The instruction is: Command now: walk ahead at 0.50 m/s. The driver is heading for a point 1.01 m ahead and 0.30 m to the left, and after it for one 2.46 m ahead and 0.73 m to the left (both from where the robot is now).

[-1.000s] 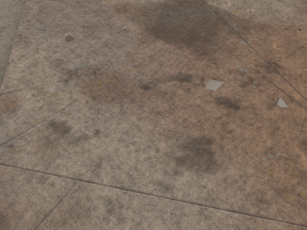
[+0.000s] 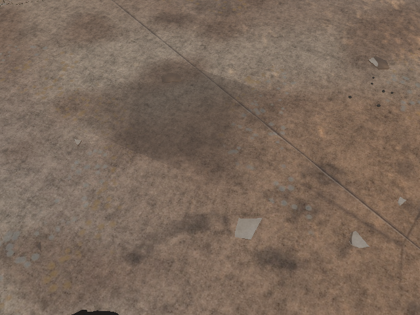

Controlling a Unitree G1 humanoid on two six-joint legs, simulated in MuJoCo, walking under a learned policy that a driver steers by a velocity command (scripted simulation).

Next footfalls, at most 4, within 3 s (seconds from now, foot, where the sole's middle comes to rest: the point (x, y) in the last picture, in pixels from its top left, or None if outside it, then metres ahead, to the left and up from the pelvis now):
0.58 left None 0.46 0.09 -0.77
1.12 right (222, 224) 0.77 -0.06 -0.77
1.58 left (150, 218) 0.82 0.20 -0.77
2.08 right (198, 197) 0.89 0.02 -0.77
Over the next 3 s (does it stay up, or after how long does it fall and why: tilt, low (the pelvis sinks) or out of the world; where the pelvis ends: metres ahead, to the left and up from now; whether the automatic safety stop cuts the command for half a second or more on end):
stays up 0.98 0.28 -0.02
